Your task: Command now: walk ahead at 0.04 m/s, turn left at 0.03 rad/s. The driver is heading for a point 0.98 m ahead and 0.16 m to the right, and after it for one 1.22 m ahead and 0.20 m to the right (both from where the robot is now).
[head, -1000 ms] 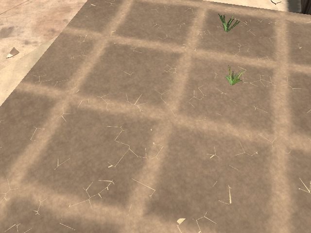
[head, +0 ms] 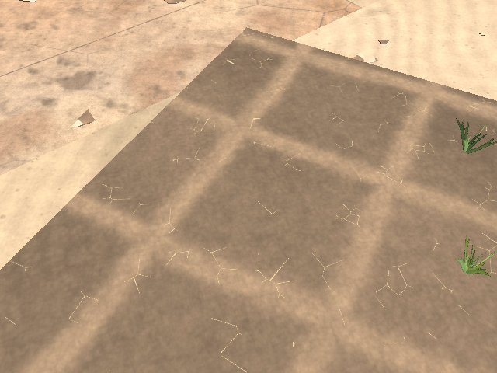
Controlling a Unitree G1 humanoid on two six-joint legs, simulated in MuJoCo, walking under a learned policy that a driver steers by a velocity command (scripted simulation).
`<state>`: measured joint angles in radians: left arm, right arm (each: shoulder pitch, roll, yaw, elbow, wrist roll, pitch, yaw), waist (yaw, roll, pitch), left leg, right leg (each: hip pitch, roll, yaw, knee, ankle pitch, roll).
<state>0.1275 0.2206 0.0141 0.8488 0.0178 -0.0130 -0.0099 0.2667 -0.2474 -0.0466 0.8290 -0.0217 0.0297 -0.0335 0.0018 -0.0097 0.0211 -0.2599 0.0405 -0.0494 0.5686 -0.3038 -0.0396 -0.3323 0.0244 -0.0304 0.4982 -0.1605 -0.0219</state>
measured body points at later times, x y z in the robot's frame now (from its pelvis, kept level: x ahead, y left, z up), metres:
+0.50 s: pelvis +0.04 +0.02 +0.00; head +0.05 +0.02 +0.45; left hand +0.15 +0.28 -0.14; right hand +0.11 -0.24 -0.14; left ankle +0.00 +0.14 -0.73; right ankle +0.07 -0.11 -0.73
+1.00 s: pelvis +0.05 +0.02 +0.00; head +0.04 +0.02 +0.45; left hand +0.10 +0.27 -0.15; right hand +0.04 -0.23 -0.15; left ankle +0.00 +0.14 -0.73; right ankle +0.06 -0.11 -0.73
